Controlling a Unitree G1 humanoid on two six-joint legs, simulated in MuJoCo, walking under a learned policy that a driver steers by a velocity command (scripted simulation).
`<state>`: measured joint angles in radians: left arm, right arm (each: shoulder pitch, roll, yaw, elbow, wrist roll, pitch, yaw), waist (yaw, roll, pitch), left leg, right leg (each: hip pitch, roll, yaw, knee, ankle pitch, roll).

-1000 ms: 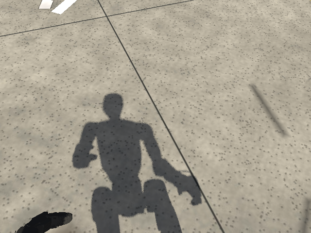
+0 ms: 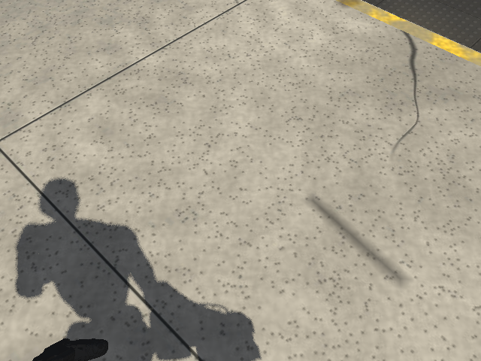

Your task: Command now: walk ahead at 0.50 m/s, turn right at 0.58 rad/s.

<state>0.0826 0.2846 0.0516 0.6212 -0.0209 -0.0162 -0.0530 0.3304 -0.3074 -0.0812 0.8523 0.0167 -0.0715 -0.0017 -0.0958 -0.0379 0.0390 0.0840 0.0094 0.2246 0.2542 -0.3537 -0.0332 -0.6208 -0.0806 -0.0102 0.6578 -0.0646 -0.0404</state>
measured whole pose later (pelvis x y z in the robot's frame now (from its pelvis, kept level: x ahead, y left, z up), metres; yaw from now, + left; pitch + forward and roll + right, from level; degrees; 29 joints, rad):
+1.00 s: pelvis +0.55 -0.04 +0.01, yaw +3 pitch +2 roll +0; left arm 0.03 0.27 0.04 0.65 0.01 -0.08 -0.01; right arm 0.35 -0.30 -0.07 0.78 0.02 0.01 -0.04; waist -0.08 -0.03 0.04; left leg -0.13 -0.14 -0.21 0.45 -0.33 0.07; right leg -0.52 0.04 0.12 0.49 -0.02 0.05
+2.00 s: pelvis +0.64 -0.02 +0.00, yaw +39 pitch +1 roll -1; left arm 0.10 0.30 0.08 0.74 0.01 -0.01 0.00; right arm 0.17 -0.33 -0.07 0.60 0.02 0.06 -0.03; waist -0.02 0.04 0.04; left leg -0.36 -0.12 -0.25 0.66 -0.38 0.02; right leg -0.26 0.05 0.05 0.49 -0.24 -0.01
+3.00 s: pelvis +0.60 +0.01 +0.00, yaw +48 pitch +0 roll +2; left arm 0.18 0.32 0.06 0.76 -0.02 0.02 0.02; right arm 0.16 -0.29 -0.07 0.72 -0.02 0.03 -0.04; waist 0.01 -0.02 0.05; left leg -0.26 -0.02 0.11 0.56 -0.31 0.04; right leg -0.33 -0.02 0.09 0.66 -0.32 0.03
